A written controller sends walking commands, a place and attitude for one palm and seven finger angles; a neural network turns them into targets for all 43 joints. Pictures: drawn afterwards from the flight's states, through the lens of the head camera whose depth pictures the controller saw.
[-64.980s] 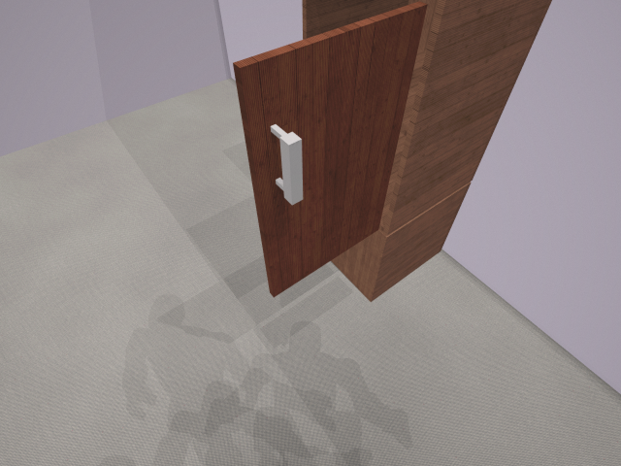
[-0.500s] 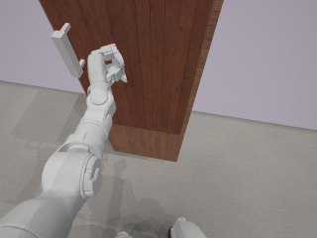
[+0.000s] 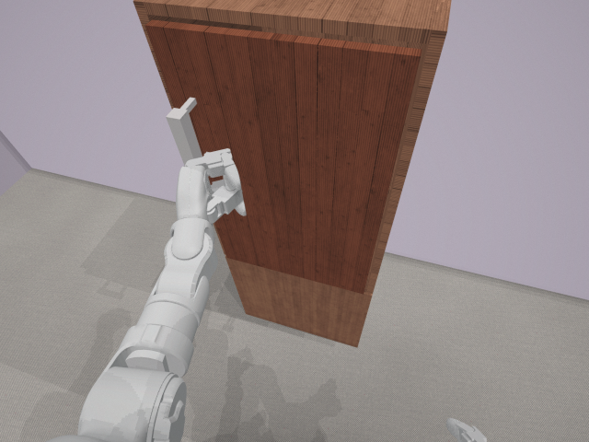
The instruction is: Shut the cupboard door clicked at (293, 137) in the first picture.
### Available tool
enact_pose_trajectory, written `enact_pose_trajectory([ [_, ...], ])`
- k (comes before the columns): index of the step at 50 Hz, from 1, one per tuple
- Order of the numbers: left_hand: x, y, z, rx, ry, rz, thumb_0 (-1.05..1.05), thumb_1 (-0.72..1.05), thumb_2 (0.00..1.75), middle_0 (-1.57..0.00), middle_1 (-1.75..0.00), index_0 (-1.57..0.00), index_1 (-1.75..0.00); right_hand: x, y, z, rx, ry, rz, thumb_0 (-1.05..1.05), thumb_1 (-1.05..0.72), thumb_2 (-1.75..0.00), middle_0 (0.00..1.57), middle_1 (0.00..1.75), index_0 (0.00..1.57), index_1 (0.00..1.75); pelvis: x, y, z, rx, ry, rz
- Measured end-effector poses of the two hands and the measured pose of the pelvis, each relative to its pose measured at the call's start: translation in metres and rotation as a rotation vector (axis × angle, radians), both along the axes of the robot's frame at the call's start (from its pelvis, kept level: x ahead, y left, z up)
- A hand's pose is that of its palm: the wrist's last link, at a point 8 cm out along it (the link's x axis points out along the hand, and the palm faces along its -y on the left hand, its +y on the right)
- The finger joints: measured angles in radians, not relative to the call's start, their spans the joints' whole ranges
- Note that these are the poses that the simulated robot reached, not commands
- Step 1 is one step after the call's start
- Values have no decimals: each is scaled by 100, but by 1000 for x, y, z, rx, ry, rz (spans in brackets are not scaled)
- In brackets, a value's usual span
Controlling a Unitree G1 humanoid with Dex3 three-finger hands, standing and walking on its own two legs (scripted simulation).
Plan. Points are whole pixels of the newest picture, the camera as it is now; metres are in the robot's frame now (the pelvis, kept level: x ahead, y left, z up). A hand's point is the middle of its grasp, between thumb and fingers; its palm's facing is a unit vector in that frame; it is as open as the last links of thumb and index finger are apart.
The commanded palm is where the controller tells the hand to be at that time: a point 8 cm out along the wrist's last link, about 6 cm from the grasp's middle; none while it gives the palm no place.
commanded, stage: draw the hand back to the body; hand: left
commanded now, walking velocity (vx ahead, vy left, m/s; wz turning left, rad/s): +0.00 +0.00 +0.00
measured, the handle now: (194, 139) +0.56 +0.17 +0.10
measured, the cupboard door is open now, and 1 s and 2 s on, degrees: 0 0 0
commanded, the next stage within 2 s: step back with the hand held close in 1.34 s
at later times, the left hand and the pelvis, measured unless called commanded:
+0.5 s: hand (128, 284) +0.27 +0.17 +0.14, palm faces +0.16 -0.96 -0.23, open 3.2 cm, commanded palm +0.23 +0.23 +0.16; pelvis -0.01 +0.01 +0.02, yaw +1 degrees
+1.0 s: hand out of the picture +0.17 +0.30 +0.18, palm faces +0.49 -0.76 -0.42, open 6.4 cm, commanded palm +0.12 +0.33 +0.20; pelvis -0.01 +0.03 +0.02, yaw +2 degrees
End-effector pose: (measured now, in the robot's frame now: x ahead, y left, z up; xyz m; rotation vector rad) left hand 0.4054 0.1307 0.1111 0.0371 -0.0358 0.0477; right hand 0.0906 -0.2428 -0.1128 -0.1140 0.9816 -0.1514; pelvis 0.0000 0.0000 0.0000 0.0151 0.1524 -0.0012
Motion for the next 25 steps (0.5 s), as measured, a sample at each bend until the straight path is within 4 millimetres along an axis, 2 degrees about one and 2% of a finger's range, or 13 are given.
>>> enact_pose_trajectory([
  [6,-39,28,10,-2,-6,8,2,90,90,-130,-150,-130,-150,8,0,7,-3,-34,3,1,-90,-90,20,30,20,30,-1,-2,6,-3,-61,7],
  [13,-83,49,27,-2,-23,-9,2,90,90,-128,-148,-129,-148,39,4,26,-21,-157,34,1,-90,-90,20,30,20,30,-7,-1,11,-5,-125,16],
  [19,-127,67,38,135,-48,26,2,90,90,-119,-139,-120,-138,68,17,49,-26,-268,59,1,-90,-90,20,30,19,30,-12,2,18,-5,-181,19],
  [25,-166,93,43,203,-49,102,2,89,90,-106,-124,-106,-123,83,36,61,-22,-304,112,1,-90,-90,20,30,19,30,-14,8,23,-9,-219,26],
])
